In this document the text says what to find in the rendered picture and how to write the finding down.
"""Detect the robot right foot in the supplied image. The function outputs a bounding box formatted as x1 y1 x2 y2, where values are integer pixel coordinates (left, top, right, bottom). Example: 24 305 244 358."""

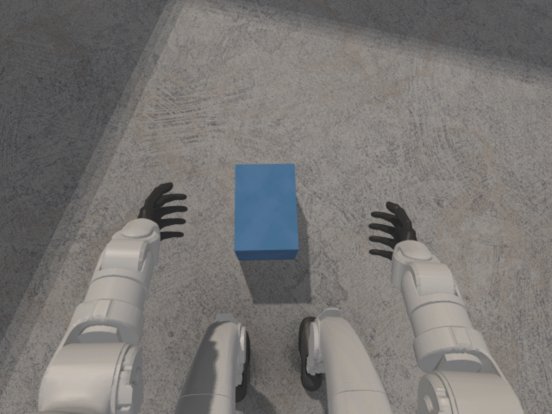
298 317 322 392

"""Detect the robot right hand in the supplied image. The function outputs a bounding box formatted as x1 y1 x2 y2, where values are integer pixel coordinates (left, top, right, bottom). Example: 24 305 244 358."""
368 202 417 260

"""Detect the right robot thigh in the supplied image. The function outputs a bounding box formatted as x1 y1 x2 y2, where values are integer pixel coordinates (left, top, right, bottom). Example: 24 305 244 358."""
310 317 393 414

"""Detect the robot right forearm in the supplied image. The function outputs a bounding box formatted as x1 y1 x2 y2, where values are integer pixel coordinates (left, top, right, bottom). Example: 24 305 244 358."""
391 240 524 414

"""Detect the robot left forearm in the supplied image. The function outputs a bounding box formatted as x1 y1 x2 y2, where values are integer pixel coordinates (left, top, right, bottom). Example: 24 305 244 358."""
38 218 160 411

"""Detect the right robot upper arm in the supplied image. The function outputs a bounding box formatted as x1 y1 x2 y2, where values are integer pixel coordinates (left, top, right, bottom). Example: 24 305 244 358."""
417 370 522 414

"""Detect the carton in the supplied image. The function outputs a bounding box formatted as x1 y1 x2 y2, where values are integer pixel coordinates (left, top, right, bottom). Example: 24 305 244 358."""
234 164 298 260

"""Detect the left robot upper arm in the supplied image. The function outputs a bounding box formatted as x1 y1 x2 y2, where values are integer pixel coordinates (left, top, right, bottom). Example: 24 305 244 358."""
29 342 144 414

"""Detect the robot left hand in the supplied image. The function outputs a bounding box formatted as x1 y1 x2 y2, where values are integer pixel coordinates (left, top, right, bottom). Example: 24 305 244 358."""
137 182 188 241

